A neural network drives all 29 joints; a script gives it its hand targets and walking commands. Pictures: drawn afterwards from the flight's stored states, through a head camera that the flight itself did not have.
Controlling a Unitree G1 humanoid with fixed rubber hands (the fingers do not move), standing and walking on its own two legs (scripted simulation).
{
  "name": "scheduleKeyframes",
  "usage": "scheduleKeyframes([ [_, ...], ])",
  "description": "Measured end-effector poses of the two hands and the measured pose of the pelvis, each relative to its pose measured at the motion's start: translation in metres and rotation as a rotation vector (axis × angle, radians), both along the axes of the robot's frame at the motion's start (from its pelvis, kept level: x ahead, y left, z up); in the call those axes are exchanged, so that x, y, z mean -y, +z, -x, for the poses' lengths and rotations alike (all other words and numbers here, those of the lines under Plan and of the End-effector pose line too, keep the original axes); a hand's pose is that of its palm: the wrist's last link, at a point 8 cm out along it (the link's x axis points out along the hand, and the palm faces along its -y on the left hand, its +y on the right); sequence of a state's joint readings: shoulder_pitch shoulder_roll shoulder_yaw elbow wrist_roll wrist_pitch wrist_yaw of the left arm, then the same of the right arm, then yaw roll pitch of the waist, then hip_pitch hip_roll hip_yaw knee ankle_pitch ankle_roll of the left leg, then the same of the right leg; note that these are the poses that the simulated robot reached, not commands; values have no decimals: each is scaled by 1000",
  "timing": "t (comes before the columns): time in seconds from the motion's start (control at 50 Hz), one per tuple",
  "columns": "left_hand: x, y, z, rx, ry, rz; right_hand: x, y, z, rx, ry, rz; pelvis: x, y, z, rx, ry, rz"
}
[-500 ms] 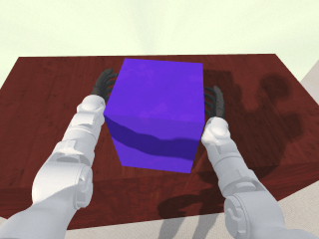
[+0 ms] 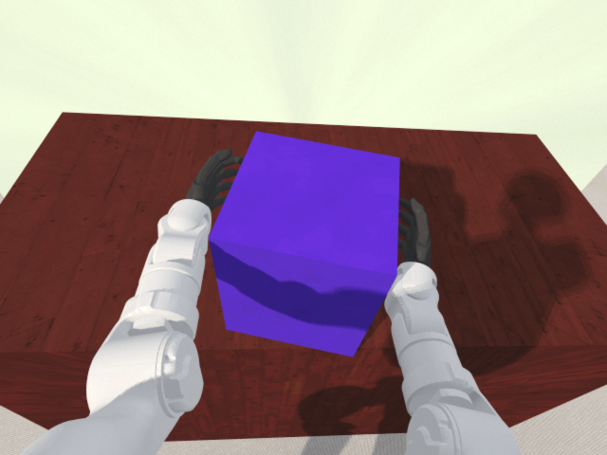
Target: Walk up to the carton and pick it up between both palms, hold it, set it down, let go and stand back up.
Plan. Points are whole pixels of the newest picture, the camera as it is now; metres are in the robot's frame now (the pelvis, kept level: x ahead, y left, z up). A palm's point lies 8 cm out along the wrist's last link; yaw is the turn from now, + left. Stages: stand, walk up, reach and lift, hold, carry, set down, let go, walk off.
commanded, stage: reach and lift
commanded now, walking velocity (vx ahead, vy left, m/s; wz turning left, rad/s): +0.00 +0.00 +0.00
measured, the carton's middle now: (306, 249) +0.39 -0.05 +0.03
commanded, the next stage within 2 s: none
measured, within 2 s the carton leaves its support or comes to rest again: leaves its support in 0.90 s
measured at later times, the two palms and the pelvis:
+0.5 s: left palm (199, 201) +0.43 +0.10 +0.10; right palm (411, 258) +0.32 -0.18 +0.07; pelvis +0.00 +0.01 +0.00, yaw +0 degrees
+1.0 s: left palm (181, 201) +0.41 +0.12 +0.11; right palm (399, 243) +0.35 -0.17 +0.08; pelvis +0.01 +0.00 +0.00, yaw +2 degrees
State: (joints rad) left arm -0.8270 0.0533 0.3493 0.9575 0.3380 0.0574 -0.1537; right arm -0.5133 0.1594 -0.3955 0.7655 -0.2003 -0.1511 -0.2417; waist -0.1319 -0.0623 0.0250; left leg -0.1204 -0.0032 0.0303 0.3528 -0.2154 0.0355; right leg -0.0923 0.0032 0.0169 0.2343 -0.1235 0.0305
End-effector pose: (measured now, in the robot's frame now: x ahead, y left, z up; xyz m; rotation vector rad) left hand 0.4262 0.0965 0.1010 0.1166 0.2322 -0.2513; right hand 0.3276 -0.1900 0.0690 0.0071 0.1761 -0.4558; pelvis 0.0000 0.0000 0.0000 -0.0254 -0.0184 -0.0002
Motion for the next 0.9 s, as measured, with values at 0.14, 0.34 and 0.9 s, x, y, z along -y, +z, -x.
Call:
scheduleKeyframes([
  [0.14,-1,-1,-1,-6,-3,5,-1,0,0,-1,-5,3,-2,0,0,-3,5,2],
  [0.34,0,-1,-1,-6,-18,2,-2,0,4,2,-21,5,-9,0,-2,-15,-1,7],
  [0.9,-18,4,5,25,60,-45,-13,1,-13,36,59,-21,-4,0,-9,-29,17,13],
])
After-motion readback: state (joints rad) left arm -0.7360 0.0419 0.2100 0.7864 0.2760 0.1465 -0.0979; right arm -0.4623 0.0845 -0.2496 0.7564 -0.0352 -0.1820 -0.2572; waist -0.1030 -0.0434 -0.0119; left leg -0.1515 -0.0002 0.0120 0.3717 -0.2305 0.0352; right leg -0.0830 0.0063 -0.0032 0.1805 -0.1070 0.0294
